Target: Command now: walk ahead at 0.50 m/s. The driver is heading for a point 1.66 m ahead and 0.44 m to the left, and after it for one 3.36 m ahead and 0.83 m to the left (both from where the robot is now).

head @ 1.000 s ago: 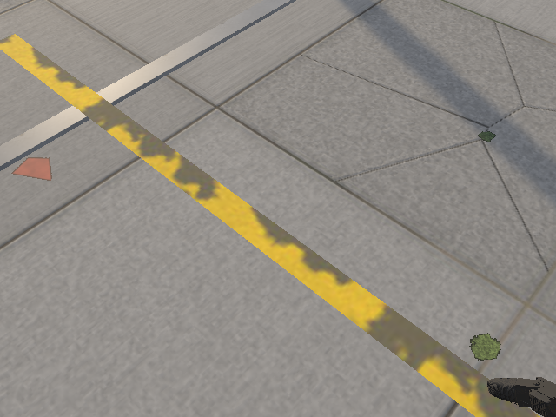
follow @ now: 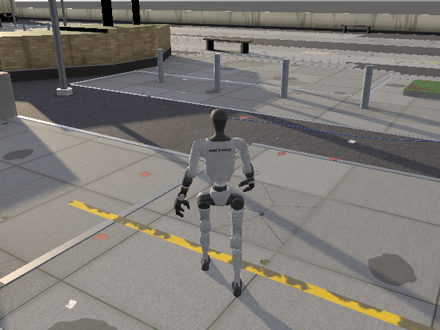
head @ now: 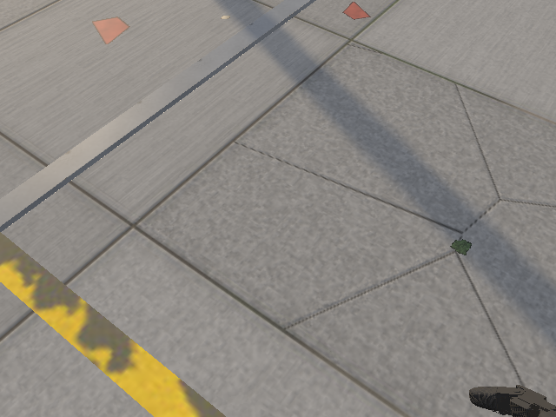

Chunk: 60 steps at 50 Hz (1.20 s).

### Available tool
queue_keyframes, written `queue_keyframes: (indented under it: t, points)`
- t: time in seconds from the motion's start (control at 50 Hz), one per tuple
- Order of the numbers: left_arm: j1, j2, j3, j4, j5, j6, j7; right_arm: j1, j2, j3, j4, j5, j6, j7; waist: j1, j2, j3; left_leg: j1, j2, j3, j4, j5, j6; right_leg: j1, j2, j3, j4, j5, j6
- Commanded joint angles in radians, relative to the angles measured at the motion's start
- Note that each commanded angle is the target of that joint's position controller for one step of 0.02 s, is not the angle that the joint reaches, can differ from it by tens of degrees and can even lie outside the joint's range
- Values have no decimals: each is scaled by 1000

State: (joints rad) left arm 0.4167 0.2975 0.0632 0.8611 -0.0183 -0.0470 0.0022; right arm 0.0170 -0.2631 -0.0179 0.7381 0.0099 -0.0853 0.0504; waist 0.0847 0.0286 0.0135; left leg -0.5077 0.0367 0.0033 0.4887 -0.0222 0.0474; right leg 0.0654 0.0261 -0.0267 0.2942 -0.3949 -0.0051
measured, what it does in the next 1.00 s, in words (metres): walks ahead, turning left: left foot, then right foot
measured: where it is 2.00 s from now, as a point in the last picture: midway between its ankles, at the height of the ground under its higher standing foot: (221, 210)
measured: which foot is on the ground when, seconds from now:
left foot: up 0.00-0.00, down 0.02-0.54, up 0.56-1.00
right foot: down 0.00-0.02, up 0.04-0.52, down 0.54-1.00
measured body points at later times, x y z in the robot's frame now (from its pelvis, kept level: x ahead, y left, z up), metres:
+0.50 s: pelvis +0.27 -0.01 +0.01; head +0.30 -0.01 +0.46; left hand +0.49 +0.23 -0.07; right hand +0.26 -0.29 -0.13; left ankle +0.14 +0.12 -0.73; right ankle +0.43 -0.13 -0.71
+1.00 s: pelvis +0.53 +0.00 +0.00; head +0.55 +0.02 +0.45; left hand +0.46 +0.28 -0.13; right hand +0.78 -0.17 -0.09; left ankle +0.65 +0.17 -0.70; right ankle +0.42 -0.14 -0.73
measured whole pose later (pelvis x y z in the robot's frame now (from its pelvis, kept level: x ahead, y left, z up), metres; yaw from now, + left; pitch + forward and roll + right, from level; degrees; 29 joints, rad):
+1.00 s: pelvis +0.53 +0.00 +0.00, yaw +17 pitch +1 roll -3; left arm 0.30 0.28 0.08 0.91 -0.01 -0.07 0.01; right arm 0.09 -0.26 -0.06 0.74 0.02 -0.01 0.05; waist 0.07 0.03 0.04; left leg -0.61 0.09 0.03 0.66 -0.05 0.05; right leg 0.10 -0.01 -0.28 0.23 -0.34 0.03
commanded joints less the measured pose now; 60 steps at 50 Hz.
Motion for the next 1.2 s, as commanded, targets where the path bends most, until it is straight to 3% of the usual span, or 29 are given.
queue_keyframes:
  t: [0.02,0.04,0.06,0.08,0.12,0.16,0.2,0.34,0.44,0.5,0.52,0.54,0.56,0.58,0.6,0.64,0.68,0.76,0.86,0.96,1.02,1.06,1.08,1.1,1.12,1.14,1.16,1.18,1.2]
  points:
    - [-30,126,16,-65,18,2,14,320,-232,-86,30,-10,-10,-17,-209,-33,-232,528,88,-92,31,19,102,-206,-169,37,454,651,-89]
    - [89,10,-19,-86,20,-18,4,403,-320,-109,50,-14,-1,-19,-168,221,-365,893,322,-560,-45,-193,268,-628,9,8,836,115,-8]
    - [45,75,-7,-70,8,-39,0,414,-229,-84,50,2,1,-17,-202,194,-383,907,336,-726,-163,-320,269,-753,12,150,957,-188,-15]
    - [-45,139,13,-97,-20,-52,-6,342,-192,-69,42,3,0,-19,-192,135,-227,785,308,-586,-185,-344,220,-833,-43,147,995,-126,-28]
    - [-137,125,13,-115,-5,-55,1,222,-144,-56,25,-9,0,-20,-139,34,-70,520,235,-388,-237,-190,184,-790,-126,98,895,31,-25]
    - [-100,94,14,-102,4,-34,3,182,-115,-48,24,-22,-9,-17,-86,75,-50,385,191,-296,-295,-91,178,-677,-160,104,830,103,-14]
    - [-96,65,9,-99,9,-17,6,188,-128,-53,38,-14,-20,-19,-70,64,-36,333,183,-233,-336,-23,196,-663,-168,92,778,138,5]
    - [-331,27,-9,-156,11,-29,-8,276,-180,-65,95,-1,-9,-45,-136,28,30,358,142,-84,-376,28,158,-676,-138,51,371,469,27]
    - [-452,48,-7,-204,3,-43,-32,358,-194,-71,145,15,16,-52,-160,27,65,475,201,-131,-306,22,146,-670,-107,67,232,427,3]
    - [-354,92,11,-180,6,-56,-35,329,-215,-81,145,17,31,-59,-85,49,16,496,207,-162,-185,152,116,-500,-72,47,175,339,-27]
    - [-224,132,34,-139,9,-59,-27,324,-192,-73,142,12,33,-59,-24,33,-67,457,152,-130,-38,244,90,-306,-56,28,157,334,-52]
    - [-51,196,55,-108,25,-59,-17,323,-131,-50,119,-6,32,-58,45,-39,-221,300,85,-84,236,94,51,-15,-189,150,204,345,-107]
    - [18,279,76,-86,28,-45,-15,458,-17,-18,104,-2,15,-55,-1,-304,-358,-92,-79,-2,598,-396,-24,336,-433,564,129,151,-245]
    - [30,184,51,-91,23,-43,-16,423,-101,-37,118,17,3,-54,33,-267,-362,-189,-55,-130,744,-561,-22,296,-438,705,25,-9,-241]
    - [-41,136,35,-96,20,-45,-13,341,-169,-60,92,39,-1,-52,26,-203,-214,-253,-7,-136,787,-486,-11,177,-413,566,-1,-42,-199]
    - [-170,78,17,-100,23,-51,-15,271,-153,-66,78,26,7,-60,-27,-136,-70,-208,66,-108,722,-339,-13,-54,-342,357,-64,107,-167]
    - [-225,50,13,-90,32,-64,-15,305,-115,-70,86,25,33,-59,-75,-161,-33,-109,100,-112,672,-267,-20,-172,-299,220,-123,220,-154]
    - [-222,83,28,-56,35,-76,-4,253,-76,-69,50,18,65,-57,-91,-103,17,-167,111,-115,576,-150,-42,-200,-301,67,-173,369,-175]
    - [-193,122,40,-29,30,-60,13,117,-52,-57,0,11,55,-27,-49,-74,56,-152,93,-43,302,53,-40,-158,-281,-90,-191,425,-157]
    - [-126,156,55,7,5,-28,15,-9,-55,-52,-71,11,57,0,-15,-64,95,-179,70,21,166,-11,2,1,-326,-155,-133,521,-137]
    - [-151,196,67,3,-10,-7,20,52,-99,-76,-84,11,64,7,-79,-107,25,-30,-12,100,155,-157,57,54,-330,-197,53,955,-106]
    - [-178,191,63,-7,-15,6,22,325,-189,-131,-16,18,70,-8,-231,-82,-120,359,-100,117,75,-124,123,-73,-271,-236,433,1014,-55]
    - [-151,118,37,-29,25,-3,21,445,-289,-162,13,22,81,-31,-246,99,-197,641,68,-165,51,-105,189,-355,-206,-237,767,506,-3]
    - [-103,17,3,-87,32,-36,9,370,-348,-160,-23,23,66,-28,-133,271,-312,887,275,-759,-133,-356,388,-740,16,-59,1074,-195,47]
    - [-220,110,19,-98,-7,-75,-5,380,-252,-130,-38,15,48,-17,-206,108,-317,876,293,-791,-231,-394,350,-844,-29,114,1117,-170,19]
    - [-282,126,22,-122,-34,-95,-11,354,-208,-117,-33,7,32,-15,-196,72,-194,778,266,-652,-229,-330,310,-890,-69,104,1075,-85,-10]
    - [-279,113,21,-110,-19,-102,-3,291,-182,-108,-38,8,23,-15,-146,-19,-111,627,220,-532,-224,-212,275,-841,-114,107,981,-6,-16]
    - [-269,124,29,-96,9,-97,4,231,-146,-98,-50,5,19,-20,-109,-16,-81,516,183,-443,-230,-112,253,-769,-145,112,891,42,-9]
    - [-249,127,34,-90,16,-85,2,200,-133,-90,-66,-5,19,-26,-82,7,-66,440,158,-402,-249,-48,245,-706,-159,117,853,76,-2]
Velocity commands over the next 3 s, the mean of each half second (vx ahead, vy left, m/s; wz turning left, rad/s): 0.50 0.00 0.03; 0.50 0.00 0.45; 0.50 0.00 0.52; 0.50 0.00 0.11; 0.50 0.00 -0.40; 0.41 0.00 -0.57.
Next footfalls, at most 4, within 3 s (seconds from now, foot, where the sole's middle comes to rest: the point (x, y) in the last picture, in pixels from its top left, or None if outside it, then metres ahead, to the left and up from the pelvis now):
0.02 left None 0.18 0.12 -0.76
0.54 right None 0.46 -0.13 -0.76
1.06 left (247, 325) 0.69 0.17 -0.76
1.56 right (275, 216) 1.05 0.13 -0.76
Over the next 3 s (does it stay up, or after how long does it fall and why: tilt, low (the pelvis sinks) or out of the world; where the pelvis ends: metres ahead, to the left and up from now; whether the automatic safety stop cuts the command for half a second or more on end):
stays up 1.52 0.46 0.01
